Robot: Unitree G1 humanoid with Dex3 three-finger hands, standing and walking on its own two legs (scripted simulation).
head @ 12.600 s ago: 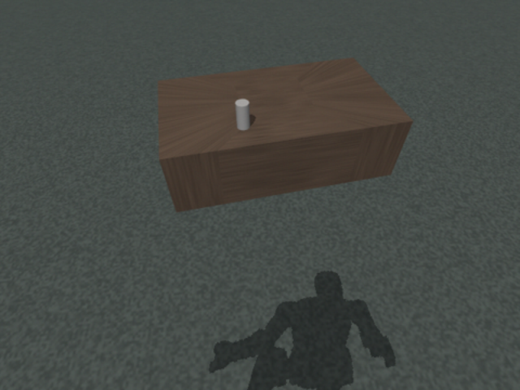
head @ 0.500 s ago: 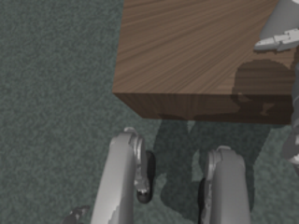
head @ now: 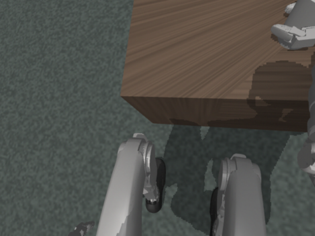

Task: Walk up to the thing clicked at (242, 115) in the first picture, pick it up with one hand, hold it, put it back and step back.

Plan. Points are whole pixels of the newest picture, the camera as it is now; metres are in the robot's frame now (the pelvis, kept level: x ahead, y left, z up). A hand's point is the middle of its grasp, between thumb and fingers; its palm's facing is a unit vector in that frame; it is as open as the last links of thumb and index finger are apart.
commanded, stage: settle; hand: right
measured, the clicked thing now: (308, 16) +0.59 -0.20 +0.01
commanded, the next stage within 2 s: lift in 1.44 s
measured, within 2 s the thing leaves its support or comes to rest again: leaves its support in 0.30 s
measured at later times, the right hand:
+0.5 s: hand out of the picture +0.59 -0.19 +0.07, palm faces +0.12 +0.99 -0.04, open 8.5 cm
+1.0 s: hand out of the picture +0.60 -0.18 +0.12, palm faces +0.11 +0.99 -0.03, open 8.5 cm
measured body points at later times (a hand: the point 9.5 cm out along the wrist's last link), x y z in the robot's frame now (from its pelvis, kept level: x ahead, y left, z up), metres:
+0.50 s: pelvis +0.01 +0.00 +0.03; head +0.24 -0.04 +0.42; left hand +0.05 +0.28 -0.08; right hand +0.58 -0.24 +0.07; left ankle +0.14 +0.14 -0.38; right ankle +0.07 -0.10 -0.38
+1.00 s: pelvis +0.02 +0.00 +0.09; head +0.24 -0.03 +0.48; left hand +0.05 +0.28 -0.02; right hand +0.58 -0.24 +0.13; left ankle +0.14 +0.14 -0.38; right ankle +0.07 -0.10 -0.38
